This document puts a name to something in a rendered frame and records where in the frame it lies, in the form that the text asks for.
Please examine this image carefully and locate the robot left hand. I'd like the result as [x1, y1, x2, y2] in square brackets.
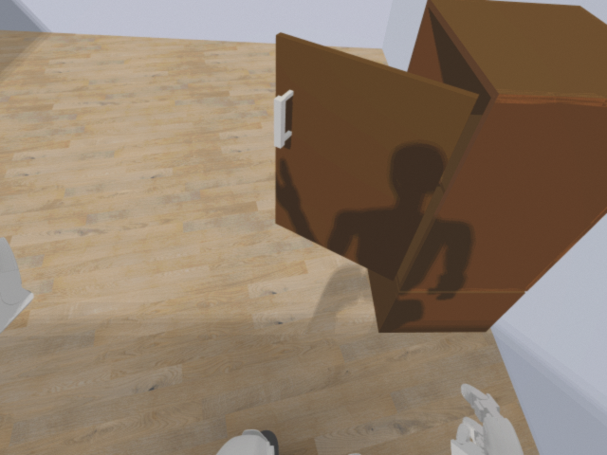
[0, 237, 34, 334]

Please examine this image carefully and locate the handle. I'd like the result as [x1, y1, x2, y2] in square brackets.
[274, 90, 294, 149]

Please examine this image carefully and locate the robot left thigh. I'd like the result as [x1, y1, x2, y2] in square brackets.
[216, 435, 274, 455]

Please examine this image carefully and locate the robot right hand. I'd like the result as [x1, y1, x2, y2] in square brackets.
[451, 384, 524, 455]

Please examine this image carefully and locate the cupboard door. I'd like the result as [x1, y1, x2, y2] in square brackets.
[275, 32, 479, 281]

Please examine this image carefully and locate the left robot shin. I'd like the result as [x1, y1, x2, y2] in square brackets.
[242, 429, 268, 442]

